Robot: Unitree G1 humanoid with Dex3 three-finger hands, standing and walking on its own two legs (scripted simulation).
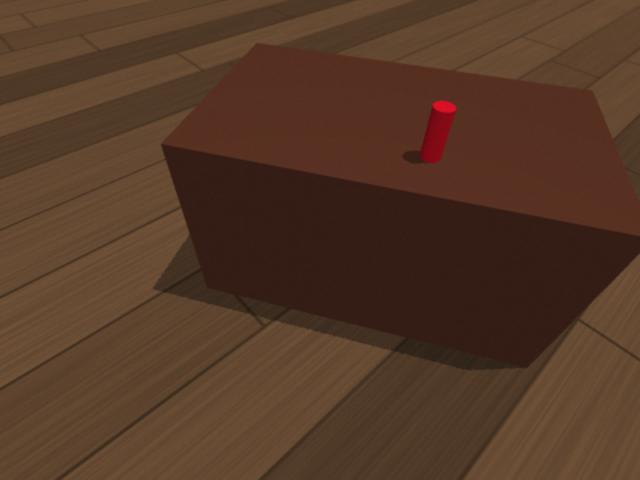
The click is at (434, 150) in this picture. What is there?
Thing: slim round
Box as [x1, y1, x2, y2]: [420, 101, 455, 162]
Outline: 446,101 434,102 432,106 420,152 420,157 428,162 436,162 440,159 454,114 455,106
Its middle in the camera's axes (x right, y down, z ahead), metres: +0.29 -0.26 +0.97
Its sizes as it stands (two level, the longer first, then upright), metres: 0.054 0.054 0.142
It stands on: a support 0.65 m high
